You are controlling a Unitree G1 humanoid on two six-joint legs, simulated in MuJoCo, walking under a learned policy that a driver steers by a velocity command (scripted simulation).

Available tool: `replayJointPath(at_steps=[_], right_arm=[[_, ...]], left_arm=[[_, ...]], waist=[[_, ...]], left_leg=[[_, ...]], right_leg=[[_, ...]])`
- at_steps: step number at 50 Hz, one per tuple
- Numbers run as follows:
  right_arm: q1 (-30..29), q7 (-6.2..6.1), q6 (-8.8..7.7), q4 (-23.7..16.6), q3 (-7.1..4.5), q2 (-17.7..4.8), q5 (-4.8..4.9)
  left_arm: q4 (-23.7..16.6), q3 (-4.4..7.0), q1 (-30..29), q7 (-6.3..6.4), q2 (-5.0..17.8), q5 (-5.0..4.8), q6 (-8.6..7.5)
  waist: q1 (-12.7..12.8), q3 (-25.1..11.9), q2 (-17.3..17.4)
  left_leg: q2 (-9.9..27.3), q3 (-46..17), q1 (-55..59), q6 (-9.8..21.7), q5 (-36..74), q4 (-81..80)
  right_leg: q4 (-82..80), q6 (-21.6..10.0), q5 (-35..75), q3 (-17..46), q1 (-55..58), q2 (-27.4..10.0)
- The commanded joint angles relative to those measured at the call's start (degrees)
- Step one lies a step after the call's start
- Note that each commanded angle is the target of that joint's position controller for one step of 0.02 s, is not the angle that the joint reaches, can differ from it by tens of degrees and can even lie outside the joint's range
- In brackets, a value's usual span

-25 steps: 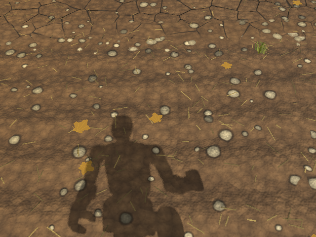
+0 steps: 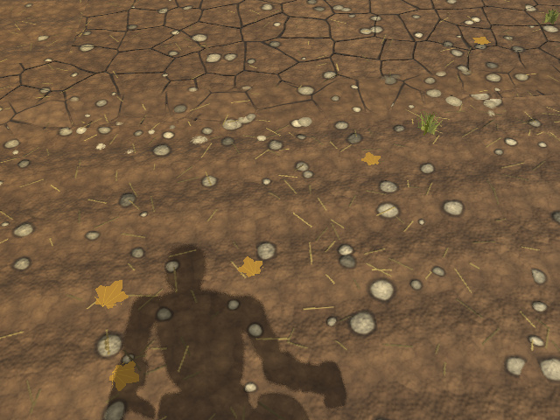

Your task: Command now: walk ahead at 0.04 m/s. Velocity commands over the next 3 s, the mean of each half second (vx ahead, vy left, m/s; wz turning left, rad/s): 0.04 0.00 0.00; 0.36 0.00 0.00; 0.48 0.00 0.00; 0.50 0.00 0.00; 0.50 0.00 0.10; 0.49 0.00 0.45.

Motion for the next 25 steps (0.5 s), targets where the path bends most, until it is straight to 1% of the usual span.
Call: replayJointPath(at_steps=[1,4,7,10,14,20,21,22,23,24,25], right_arm=[[-0.68,-0.7,-0.46,-2.3,-1.64,-5.88,0.02],[-0.28,-0.63,-0.53,-0.88,-1.68,-5.41,0.2],[-0.11,-0.67,-0.45,0.6,-1.81,-5.47,0.48],[0.18,-0.91,-0.16,2.15,-1.9,-5.52,0.67],[0.42,-1.35,0.28,4.15,-2.02,-5.75,0.83],[0.15,-1.87,0.78,6.73,-2.1,-5.95,0.95],[1.08,-1.89,0.88,7.73,-1.94,-5.28,0.97],[1.31,-1.94,1.03,8.3,-2.09,-5.53,1.28],[1.2,-1.98,1.02,8.51,-2.37,-6.23,1.59],[0.58,-1.96,0.66,8.32,-2.45,-6.42,1.68],[-0.37,-1.83,-0.09,7.97,-2.39,-6.12,1.81]], left_arm=[[-1.7,1.14,-0.71,-0.02,5.49,-0.22,-1.96],[-0.42,1.21,0.71,-0.03,5.98,-0.74,-2.5],[0.69,1.13,1.39,0.07,5.82,-0.86,-2.42],[1.78,1.05,1.58,0.13,5.53,-0.98,-2.2],[3.2,0.96,1.47,0.14,5.03,-1.05,-1.91],[5.27,0.86,1.29,0.15,4.33,-1.06,-1.65],[6.27,0.78,2.59,0.16,3.76,-1.12,-1.54],[6.78,1.02,2.99,0.23,4.27,-1.42,-1.33],[6.61,1.38,2.65,0.34,5.31,-1.73,-1.2],[6.24,1.58,2.49,0.49,5.94,-1.94,-1.31],[6.11,1.74,3.48,0.55,6.37,-2.25,-1.75]], waist=[[-0.65,1.52,-6.31],[-0.1,-0.1,-4.07],[0.32,-1.12,-2.46],[0.41,-1.32,-1.31],[0.33,-0.98,-0.74],[0.18,-0.2,-0.94],[0.29,-1.33,-1.19],[0.24,-0.03,-1.96],[0.26,2.07,-2.99],[0.48,4.78,-3.72],[1.16,7.0,-4.28]], left_leg=[[3.15,-3.82,4.62,1.17,-6.13,-4.07],[3.23,-3.52,5.84,1.24,0.01,-3.04],[3.36,-3.35,7.02,1.08,5.02,-2.2],[3.44,-3.26,7.87,0.98,7.53,-1.79],[3.56,-3.26,8.69,0.85,8.98,-1.67],[3.64,-3.25,9.34,0.7,8.96,-1.99],[2.88,-2.38,9.77,0.73,2.97,-2.05],[1.58,-1.23,8.55,0.97,-7.0,-1.26],[0.61,-0.46,5.78,1.37,-17.51,-0.18],[0.41,-0.53,1.93,1.77,-23.78,0.41],[0.53,-0.72,-1.4,2.1,-25.68,1.61]], right_leg=[[-10.45,-2.15,-4.12,2.52,-5.49,-1.9],[-8.83,-2.24,1.84,2.08,-2.82,-1.59],[-7.83,-2.38,5.99,1.46,-1.11,-1.12],[-7.48,-2.46,8.41,0.96,-0.17,-0.7],[-7.66,-2.51,10.0,0.42,0.45,-0.22],[-8.49,-2.46,10.12,-0.19,0.93,0.32],[-9.25,-2.67,4.26,-0.7,1.53,0.77],[-9.77,-3.55,-4.77,-0.65,0.37,1.18],[-10.33,-5.01,-13.93,0.44,-1.29,0.81],[-11.59,-6.45,-21.1,2.59,-2.56,-0.51],[-13.29,-7.89,-25.36,5.49,-2.74,-2.38]])
Next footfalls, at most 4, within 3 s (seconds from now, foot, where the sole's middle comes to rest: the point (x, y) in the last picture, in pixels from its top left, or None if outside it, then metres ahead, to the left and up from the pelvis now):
1.10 right None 0.47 -0.14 -0.77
1.68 left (263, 324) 0.79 0.10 -0.77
2.22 right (341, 232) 1.10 -0.13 -0.77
2.78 left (259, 171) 1.38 0.13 -0.77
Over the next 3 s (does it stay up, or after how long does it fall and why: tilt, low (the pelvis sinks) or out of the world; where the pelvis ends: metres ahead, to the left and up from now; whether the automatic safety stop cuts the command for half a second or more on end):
stays up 1.35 0.05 0.01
